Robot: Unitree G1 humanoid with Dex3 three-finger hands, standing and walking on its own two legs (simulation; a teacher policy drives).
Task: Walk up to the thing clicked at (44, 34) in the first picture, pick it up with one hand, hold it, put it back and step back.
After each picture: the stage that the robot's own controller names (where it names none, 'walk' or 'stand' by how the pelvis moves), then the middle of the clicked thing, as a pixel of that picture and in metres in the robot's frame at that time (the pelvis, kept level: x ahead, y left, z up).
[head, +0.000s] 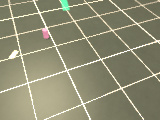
stand; (45, 33) +1.57 +0.44 -0.72
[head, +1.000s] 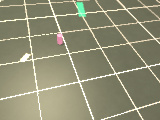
walk; (59, 39) +1.47 +0.19 -0.71
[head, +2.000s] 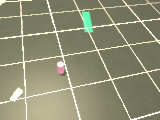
walk; (60, 67) +0.94 +0.16 -0.71
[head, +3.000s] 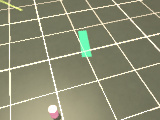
walk; (53, 111) +0.53 +0.22 -0.70
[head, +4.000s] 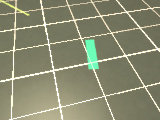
stand; out of the picture +0.38 +0.21 -0.72
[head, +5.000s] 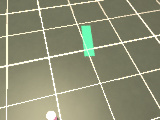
stand; (52, 117) +0.40 +0.22 -0.71
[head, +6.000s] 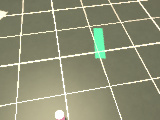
stand; (60, 116) +0.42 +0.18 -0.70
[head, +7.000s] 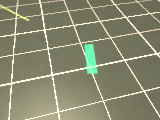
walk; out of the picture +0.38 +0.23 -0.71
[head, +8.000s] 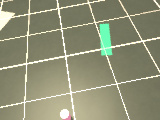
stand; (65, 115) +0.40 +0.22 -0.70
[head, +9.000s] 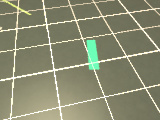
stand; out of the picture +0.39 +0.21 -0.72
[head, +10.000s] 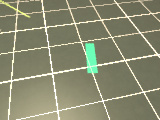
stand; out of the picture +0.38 +0.22 -0.72
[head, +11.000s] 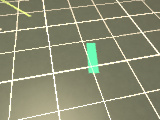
stand; out of the picture +0.36 +0.21 -0.72
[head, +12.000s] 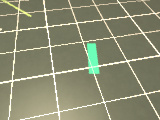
go down; out of the picture +0.36 +0.21 -0.73
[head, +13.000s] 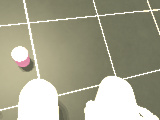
go down; (21, 57) +0.46 +0.22 -0.33
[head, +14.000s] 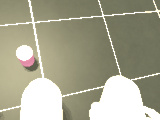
approach; (26, 56) +0.46 +0.22 -0.30
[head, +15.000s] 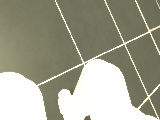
close in; out of the picture +0.44 +0.25 -0.22
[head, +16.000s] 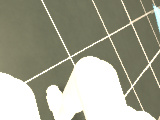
close; out of the picture +0.43 +0.27 -0.23
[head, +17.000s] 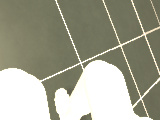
lift; out of the picture +0.40 +0.25 -0.22
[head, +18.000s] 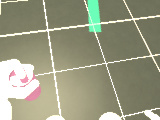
lift; (26, 84) +0.33 +0.19 -0.01
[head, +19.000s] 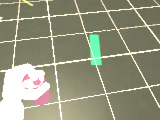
hold; (37, 88) +0.32 +0.16 +0.02
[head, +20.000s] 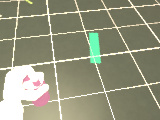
hold; (37, 90) +0.33 +0.17 +0.00
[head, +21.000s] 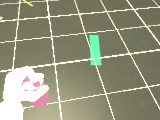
crouch; (37, 91) +0.32 +0.17 +0.00
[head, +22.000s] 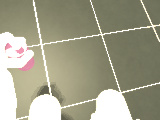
crouch; (21, 56) +0.43 +0.20 -0.09
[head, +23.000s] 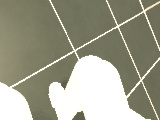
lower; out of the picture +0.45 +0.26 -0.23
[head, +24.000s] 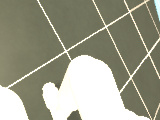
lower; out of the picture +0.45 +0.27 -0.23
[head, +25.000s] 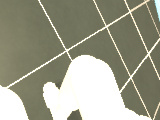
lower; out of the picture +0.45 +0.28 -0.23
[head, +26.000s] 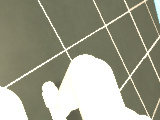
lower; out of the picture +0.45 +0.28 -0.23
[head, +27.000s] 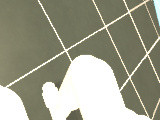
loosen; out of the picture +0.45 +0.28 -0.23
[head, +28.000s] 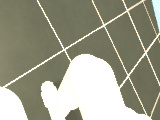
withdraw; out of the picture +0.45 +0.27 -0.24
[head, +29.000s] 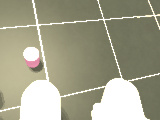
walk; (32, 57) +0.46 +0.21 -0.32
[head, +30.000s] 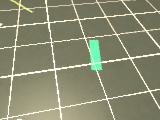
stand; out of the picture +0.38 +0.18 -0.66
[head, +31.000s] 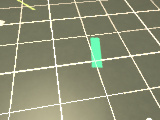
stand; out of the picture +0.41 +0.19 -0.67
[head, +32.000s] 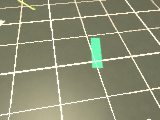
stand; out of the picture +0.39 +0.19 -0.67
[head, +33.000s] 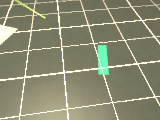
stand; out of the picture +0.41 +0.18 -0.72
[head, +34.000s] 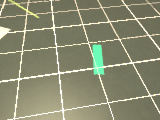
stand; out of the picture +0.39 +0.20 -0.73
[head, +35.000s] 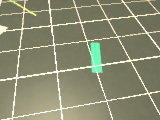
walk; out of the picture +0.38 +0.21 -0.72
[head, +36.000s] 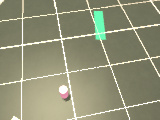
walk; (63, 92) +0.56 +0.16 -0.70
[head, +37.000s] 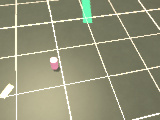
walk; (54, 63) +0.85 +0.23 -0.70
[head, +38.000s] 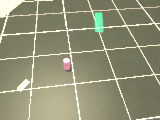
stand; (66, 64) +1.01 +0.17 -0.71
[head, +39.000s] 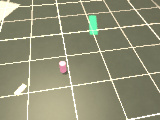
stand; (62, 66) +1.02 +0.19 -0.73
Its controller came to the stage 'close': yes
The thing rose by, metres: 0.71
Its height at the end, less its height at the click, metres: +0.00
